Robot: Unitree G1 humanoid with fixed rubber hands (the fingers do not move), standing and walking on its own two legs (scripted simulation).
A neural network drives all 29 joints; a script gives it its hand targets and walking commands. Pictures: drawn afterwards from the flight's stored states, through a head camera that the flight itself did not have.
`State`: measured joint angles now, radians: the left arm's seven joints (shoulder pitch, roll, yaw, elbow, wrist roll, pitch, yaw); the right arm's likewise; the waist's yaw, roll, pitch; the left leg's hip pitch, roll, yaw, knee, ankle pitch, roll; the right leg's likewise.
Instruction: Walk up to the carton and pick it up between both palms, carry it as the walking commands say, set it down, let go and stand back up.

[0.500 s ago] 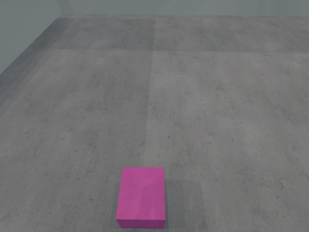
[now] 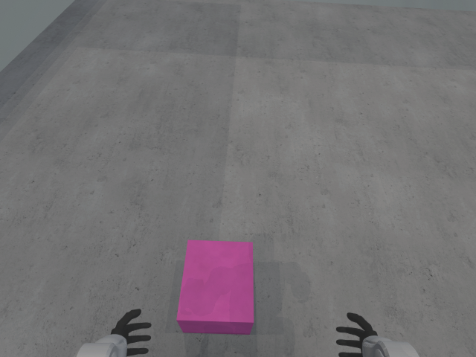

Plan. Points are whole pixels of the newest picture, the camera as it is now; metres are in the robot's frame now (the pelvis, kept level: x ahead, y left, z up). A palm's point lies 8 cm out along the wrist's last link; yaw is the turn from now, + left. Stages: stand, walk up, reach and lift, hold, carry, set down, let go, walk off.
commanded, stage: reach and lift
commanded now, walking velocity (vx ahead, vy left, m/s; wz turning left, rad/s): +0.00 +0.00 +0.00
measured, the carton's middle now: (218, 286) +0.47 +0.08 -0.66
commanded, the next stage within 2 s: none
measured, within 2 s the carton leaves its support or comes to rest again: neither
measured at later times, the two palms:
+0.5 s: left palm out of the picture +0.16 +0.23 -0.15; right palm out of the picture +0.16 -0.18 -0.15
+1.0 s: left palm (124, 281) +0.31 +0.27 -0.17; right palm (311, 285) +0.32 -0.15 -0.17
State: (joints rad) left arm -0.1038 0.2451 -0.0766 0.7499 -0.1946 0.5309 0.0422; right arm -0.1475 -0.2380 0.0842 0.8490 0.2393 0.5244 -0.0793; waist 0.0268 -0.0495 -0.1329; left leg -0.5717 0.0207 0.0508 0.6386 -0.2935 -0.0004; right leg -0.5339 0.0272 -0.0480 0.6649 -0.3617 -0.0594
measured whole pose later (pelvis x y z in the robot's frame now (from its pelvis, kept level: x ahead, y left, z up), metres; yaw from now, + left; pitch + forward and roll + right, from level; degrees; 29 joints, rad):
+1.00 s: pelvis -0.07 +0.04 -0.07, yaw -1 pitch +28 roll -1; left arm -0.70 0.25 0.21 0.76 -0.03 0.37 0.00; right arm -0.71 -0.17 -0.19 0.77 0.02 0.38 -0.03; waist 0.03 -0.02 0.00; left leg -1.20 -0.03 0.00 1.03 -0.33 0.03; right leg -1.16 0.03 0.02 1.05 -0.39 0.01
